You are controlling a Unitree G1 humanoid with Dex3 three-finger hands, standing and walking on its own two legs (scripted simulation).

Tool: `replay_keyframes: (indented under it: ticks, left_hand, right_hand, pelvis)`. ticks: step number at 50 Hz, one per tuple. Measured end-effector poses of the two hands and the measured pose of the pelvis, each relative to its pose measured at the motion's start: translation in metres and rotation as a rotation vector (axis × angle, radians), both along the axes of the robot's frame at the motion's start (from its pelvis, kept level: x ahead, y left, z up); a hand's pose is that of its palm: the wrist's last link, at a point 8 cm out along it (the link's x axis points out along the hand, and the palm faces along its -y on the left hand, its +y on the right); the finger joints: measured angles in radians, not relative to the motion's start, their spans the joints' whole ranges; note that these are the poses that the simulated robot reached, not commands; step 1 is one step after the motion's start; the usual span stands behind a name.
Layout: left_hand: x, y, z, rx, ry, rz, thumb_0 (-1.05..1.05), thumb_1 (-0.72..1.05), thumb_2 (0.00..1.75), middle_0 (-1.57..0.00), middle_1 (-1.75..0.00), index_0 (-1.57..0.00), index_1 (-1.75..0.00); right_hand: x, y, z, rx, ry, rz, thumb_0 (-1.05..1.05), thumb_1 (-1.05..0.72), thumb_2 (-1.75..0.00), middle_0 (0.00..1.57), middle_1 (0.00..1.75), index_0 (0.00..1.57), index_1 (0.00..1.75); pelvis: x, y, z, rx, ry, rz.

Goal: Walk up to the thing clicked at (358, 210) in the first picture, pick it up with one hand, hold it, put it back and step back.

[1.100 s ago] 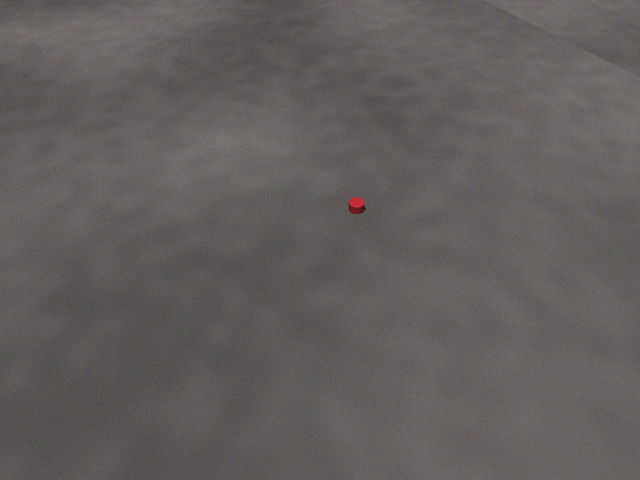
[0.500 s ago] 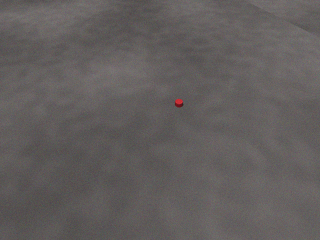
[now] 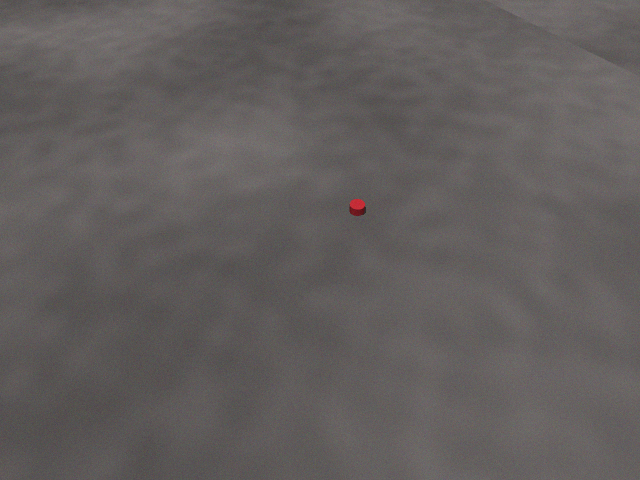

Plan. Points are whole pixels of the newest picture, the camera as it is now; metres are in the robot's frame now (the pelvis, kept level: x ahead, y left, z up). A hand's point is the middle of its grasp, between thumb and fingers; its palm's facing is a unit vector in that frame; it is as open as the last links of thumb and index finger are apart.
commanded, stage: stand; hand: left
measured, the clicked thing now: (357, 207) +1.31 -0.09 -0.76
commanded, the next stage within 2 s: walk up in 0.02 s
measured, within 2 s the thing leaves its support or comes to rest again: neither
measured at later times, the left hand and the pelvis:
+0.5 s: hand (216, 448) +0.18 +0.18 -0.14, palm faces -0.13 -0.91 -0.39, open 7.4 cm; pelvis +0.11 -0.09 -0.02, yaw -10 degrees
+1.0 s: hand (281, 274) +0.49 +0.12 -0.14, palm faces -0.34 -0.86 -0.37, open 7.4 cm; pelvis +0.32 -0.12 -0.01, yaw -16 degrees
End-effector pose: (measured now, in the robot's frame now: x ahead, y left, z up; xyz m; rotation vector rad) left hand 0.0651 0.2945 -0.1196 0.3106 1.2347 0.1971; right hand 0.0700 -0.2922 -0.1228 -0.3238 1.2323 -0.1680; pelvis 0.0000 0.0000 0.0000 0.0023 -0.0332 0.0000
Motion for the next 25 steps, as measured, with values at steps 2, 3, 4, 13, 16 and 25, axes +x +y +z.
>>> replay_keyframes:
  ticks: [2,3,4,13,16,25]
  left_hand:
    - [0.001,0.001,0.000,-0.005,-0.004,-0.001,0.00,0.90,0.90,-0.21,-0.30,-0.20,-0.30]
    - [0.002,0.002,0.000,-0.009,-0.009,-0.008,0.00,0.90,0.90,-0.21,-0.30,-0.20,-0.30]
    - [0.003,0.003,0.000,-0.009,-0.009,-0.018,0.00,0.90,0.90,-0.21,-0.30,-0.20,-0.30]
    - [0.060,-0.009,0.013,0.031,-0.021,-0.136,0.01,0.91,0.90,-0.21,-0.30,-0.20,-0.30]
    - [0.086,-0.024,0.013,0.065,-0.043,-0.165,0.01,0.91,0.90,-0.21,-0.30,-0.20,-0.30]
    - [0.116,-0.073,0.016,0.050,-0.053,-0.144,0.00,0.90,0.90,-0.21,-0.30,-0.20,-0.30]
  right_hand:
    - [0.000,0.000,0.000,0.003,-0.007,-0.001,0.00,-0.91,-0.90,0.20,0.30,0.20,0.30]
    - [0.001,-0.002,0.001,0.006,-0.026,-0.005,0.01,-0.91,-0.90,0.20,0.30,0.20,0.30]
    - [0.000,-0.005,0.002,0.006,-0.049,-0.014,0.01,-0.91,-0.90,0.21,0.30,0.20,0.30]
    - [-0.029,-0.073,0.002,-0.052,-0.048,-0.121,0.00,-0.90,-0.90,0.21,0.30,0.21,0.30]
    - [-0.025,-0.106,-0.011,-0.064,-0.027,-0.151,0.01,-0.90,-0.90,0.21,0.30,0.21,0.30]
    - [0.057,-0.136,-0.006,-0.030,-0.081,-0.131,0.01,-0.91,-0.90,0.20,0.30,0.20,0.30]
  pelvis:
    - [0.000,0.000,-0.001,0.001,0.002,-0.005]
    - [0.002,0.000,-0.002,0.005,0.002,-0.014]
    - [0.003,-0.001,-0.003,0.011,0.003,-0.027]
    - [0.035,-0.037,-0.012,0.033,-0.010,-0.113]
    - [0.055,-0.059,-0.024,0.032,-0.021,-0.138]
    - [0.109,-0.091,-0.017,-0.008,-0.031,-0.174]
